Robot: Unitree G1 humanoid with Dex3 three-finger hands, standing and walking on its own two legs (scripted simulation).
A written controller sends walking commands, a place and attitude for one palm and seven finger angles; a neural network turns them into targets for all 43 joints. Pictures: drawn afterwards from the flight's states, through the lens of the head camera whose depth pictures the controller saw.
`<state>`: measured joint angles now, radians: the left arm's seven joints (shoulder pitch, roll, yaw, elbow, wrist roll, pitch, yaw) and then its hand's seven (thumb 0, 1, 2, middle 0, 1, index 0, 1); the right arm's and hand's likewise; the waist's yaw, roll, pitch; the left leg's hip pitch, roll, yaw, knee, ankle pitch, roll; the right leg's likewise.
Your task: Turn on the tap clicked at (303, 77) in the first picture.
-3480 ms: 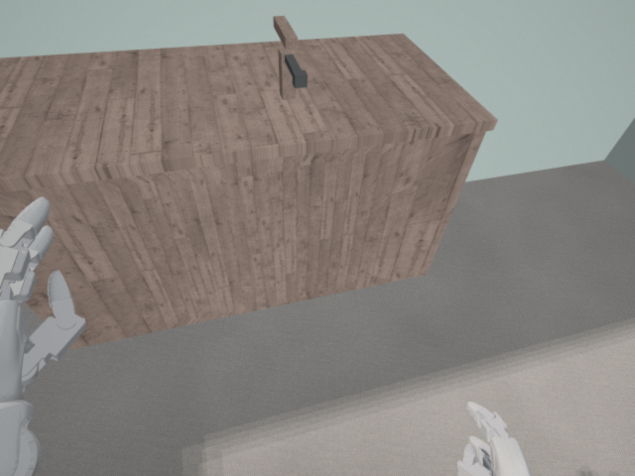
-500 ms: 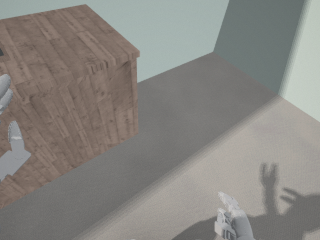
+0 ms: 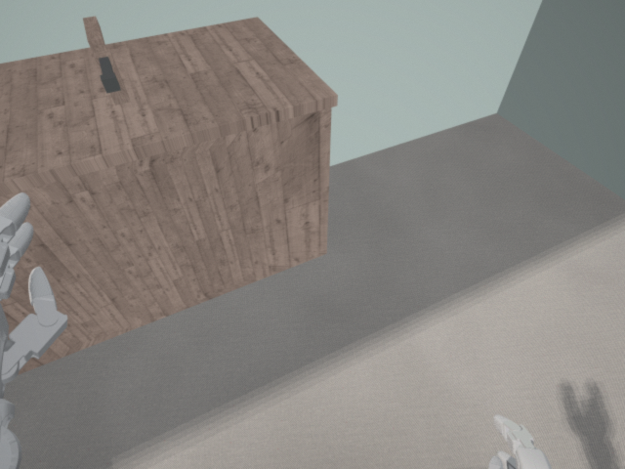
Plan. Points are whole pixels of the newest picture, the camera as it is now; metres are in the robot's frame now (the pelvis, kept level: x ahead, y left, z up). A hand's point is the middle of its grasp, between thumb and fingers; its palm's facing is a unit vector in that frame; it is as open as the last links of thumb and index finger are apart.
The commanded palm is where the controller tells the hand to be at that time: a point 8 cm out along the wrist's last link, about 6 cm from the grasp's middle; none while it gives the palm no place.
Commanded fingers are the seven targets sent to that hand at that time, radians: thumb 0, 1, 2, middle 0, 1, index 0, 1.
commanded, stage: take the last steps up to it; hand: left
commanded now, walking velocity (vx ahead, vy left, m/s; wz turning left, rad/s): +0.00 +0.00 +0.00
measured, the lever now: (110, 82) +0.80 +0.45 +0.09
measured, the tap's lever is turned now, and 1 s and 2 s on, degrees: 0 0 0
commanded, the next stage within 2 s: none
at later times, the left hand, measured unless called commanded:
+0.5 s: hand out of the picture +0.13 +0.28 +0.17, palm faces +0.52 -0.77 -0.38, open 7.4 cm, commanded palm +0.08 +0.30 +0.18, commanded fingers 0.00 0.90 0.90 -0.20 -0.30 -0.20 -0.30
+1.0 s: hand out of the picture +0.21 +0.30 +0.17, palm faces +0.48 -0.80 -0.36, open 7.4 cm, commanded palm +0.14 +0.34 +0.18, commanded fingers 0.00 0.90 0.90 -0.20 -0.30 -0.20 -0.30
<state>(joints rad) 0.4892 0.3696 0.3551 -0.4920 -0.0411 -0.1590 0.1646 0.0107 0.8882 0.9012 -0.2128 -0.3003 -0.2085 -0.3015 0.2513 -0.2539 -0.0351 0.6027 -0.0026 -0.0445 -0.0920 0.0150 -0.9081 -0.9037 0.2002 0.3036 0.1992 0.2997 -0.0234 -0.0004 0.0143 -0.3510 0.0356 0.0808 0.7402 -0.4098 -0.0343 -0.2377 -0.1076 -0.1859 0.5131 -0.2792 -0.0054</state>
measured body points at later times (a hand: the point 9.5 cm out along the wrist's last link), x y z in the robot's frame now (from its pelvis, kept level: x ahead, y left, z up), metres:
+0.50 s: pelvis -0.06 +0.01 +0.00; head -0.07 +0.00 +0.45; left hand +0.10 +0.32 +0.19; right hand +0.12 -0.17 -0.10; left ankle -0.02 +0.12 -0.74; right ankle -0.07 -0.08 -0.74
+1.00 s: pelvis +0.00 +0.04 -0.01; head +0.01 +0.06 +0.44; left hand +0.17 +0.34 +0.19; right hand +0.17 -0.18 -0.10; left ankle +0.04 +0.15 -0.74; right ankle -0.05 -0.07 -0.68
